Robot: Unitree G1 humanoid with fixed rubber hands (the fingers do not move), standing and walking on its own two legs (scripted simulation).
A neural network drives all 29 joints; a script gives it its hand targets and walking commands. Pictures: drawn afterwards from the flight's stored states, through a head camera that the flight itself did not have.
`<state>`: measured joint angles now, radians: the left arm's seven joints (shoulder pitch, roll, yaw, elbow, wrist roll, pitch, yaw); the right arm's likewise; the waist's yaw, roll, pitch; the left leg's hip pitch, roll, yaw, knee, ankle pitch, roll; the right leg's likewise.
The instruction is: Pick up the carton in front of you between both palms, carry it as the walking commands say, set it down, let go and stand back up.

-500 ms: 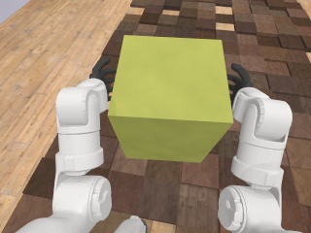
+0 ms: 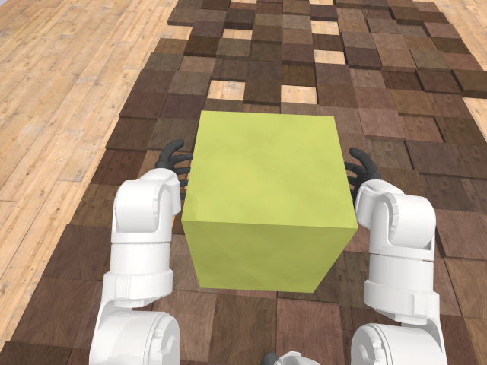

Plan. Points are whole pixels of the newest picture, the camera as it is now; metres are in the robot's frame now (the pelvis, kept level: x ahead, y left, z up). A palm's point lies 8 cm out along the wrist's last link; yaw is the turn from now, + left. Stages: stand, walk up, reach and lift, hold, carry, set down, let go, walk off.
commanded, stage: carry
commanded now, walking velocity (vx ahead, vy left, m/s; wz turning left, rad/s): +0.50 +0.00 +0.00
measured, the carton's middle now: (261, 208) +0.37 +0.00 +0.03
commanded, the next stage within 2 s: none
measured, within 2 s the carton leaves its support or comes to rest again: neither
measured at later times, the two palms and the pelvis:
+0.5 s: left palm (165, 20) +0.70 +0.19 +0.18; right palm (319, 31) +0.67 -0.10 +0.18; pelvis +0.32 +0.06 +0.01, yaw -1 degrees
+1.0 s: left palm (187, 1) +0.96 +0.20 +0.11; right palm (298, 0) +0.99 -0.10 +0.11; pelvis +0.62 +0.03 +0.03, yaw +1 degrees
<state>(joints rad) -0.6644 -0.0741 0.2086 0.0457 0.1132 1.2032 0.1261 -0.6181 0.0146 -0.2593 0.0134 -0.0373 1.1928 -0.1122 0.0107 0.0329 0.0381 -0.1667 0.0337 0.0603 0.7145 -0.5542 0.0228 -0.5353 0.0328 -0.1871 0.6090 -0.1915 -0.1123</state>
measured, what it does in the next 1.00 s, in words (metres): walks ahead: left foot, then right foot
